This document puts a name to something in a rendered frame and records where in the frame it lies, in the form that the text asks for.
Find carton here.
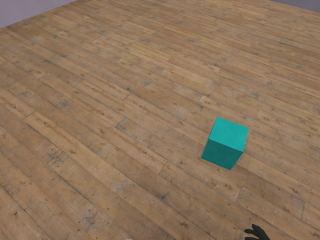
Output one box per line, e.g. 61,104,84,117
201,117,249,170

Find right robot hand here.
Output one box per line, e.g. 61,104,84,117
244,224,270,240

